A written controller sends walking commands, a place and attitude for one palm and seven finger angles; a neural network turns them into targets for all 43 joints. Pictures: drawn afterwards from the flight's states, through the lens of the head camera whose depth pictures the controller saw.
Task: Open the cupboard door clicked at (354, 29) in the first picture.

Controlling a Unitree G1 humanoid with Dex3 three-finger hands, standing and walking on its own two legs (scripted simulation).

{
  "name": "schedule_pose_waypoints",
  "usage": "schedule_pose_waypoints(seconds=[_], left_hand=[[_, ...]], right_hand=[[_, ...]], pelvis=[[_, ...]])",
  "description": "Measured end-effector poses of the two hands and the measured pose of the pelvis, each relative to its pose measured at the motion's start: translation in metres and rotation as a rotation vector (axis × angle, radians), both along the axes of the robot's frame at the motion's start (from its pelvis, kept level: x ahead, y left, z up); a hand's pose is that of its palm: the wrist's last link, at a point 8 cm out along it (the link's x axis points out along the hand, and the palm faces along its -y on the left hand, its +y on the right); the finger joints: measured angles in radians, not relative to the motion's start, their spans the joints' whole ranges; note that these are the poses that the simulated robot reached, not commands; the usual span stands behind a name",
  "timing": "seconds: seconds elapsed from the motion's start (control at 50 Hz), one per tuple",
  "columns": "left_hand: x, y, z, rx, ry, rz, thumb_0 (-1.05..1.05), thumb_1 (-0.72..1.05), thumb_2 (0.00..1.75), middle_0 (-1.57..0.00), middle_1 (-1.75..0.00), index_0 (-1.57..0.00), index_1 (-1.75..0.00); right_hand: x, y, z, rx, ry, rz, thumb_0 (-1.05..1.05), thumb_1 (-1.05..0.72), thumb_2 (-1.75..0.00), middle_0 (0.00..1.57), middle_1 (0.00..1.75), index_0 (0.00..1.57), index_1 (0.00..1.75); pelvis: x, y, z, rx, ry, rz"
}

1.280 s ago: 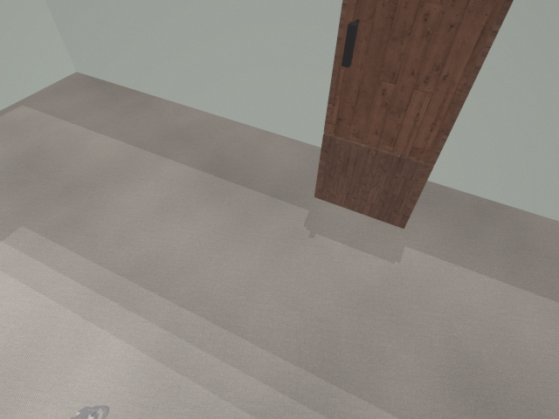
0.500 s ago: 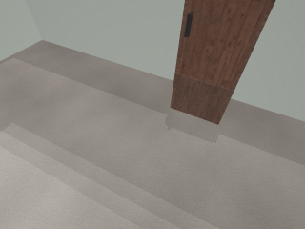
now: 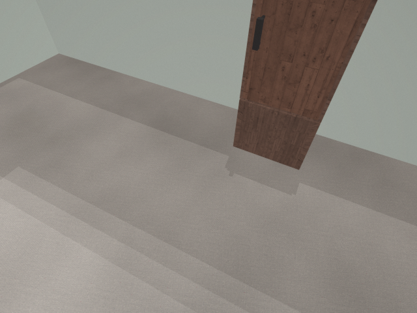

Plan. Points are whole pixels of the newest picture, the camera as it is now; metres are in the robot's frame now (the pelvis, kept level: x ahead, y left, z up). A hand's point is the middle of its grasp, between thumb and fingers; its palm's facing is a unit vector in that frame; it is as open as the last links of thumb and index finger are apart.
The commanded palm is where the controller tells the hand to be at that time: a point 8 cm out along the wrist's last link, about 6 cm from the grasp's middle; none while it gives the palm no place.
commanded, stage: look at it before walking up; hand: left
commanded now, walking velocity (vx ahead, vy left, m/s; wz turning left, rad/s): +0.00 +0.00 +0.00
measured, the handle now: (259, 32) +1.21 -0.16 +0.02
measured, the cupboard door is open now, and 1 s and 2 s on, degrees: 0 0 0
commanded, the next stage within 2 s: walk to a spot facing it in 0.16 s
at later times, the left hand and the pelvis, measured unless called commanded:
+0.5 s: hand out of the picture +0.05 +0.22 -0.18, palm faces +0.00 -0.97 -0.23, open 7.4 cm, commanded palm none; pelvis +0.03 +0.01 -0.01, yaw +0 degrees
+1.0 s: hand (158, 237) +0.34 +0.16 -0.19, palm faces -0.06 -0.97 -0.22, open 7.3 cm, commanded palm none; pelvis +0.21 -0.03 -0.03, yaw -2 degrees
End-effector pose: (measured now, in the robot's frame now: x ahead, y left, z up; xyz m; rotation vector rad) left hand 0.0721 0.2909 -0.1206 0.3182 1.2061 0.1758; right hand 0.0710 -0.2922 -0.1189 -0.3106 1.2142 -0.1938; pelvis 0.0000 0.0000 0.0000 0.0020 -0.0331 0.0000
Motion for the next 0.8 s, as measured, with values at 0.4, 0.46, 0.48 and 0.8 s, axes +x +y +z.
schedule_pose_waypoints(seconds=[0.4, 0.46, 0.48, 0.8], left_hand=[[-0.007, -0.011, -0.009, -0.024, 0.034, 0.023, 0.01, 0.91, 0.9, -0.2, -0.3, -0.2, -0.3], [-0.017, -0.021, -0.02, -0.069, 0.069, 0.044, 0.01, 0.91, 0.9, -0.2, -0.3, -0.2, -0.3], [-0.021, -0.024, -0.024, -0.085, 0.082, 0.056, 0.01, 0.91, 0.9, -0.2, -0.3, -0.2, -0.3], [0.087, -0.049, -0.037, -0.18, 0.154, 0.019, 0.02, 0.92, 0.9, -0.2, -0.3, -0.2, -0.3]], right_hand=[[0.001, 0.011, -0.008, 0.023, 0.022, -0.005, 0.0, -0.9, -0.9, 0.2, 0.3, 0.2, 0.3], [-0.007, 0.024, -0.016, 0.049, 0.06, -0.015, 0.0, -0.9, -0.9, 0.2, 0.3, 0.2, 0.3], [-0.01, 0.03, -0.019, 0.056, 0.075, -0.019, 0.0, -0.9, -0.9, 0.2, 0.3, 0.2, 0.3], [-0.087, 0.123, -0.013, 0.184, 0.419, -0.27, 0.0, -0.9, -0.9, 0.2, 0.3, 0.2, 0.3]], pelvis=[[0.014, -0.001, -0.003, -0.004, 0.007, -0.006], [0.025, 0.002, -0.007, -0.013, 0.016, -0.004], [0.03, 0.004, -0.008, -0.019, 0.018, -0.001], [0.126, 0.015, -0.009, -0.01, 0.028, -0.042]])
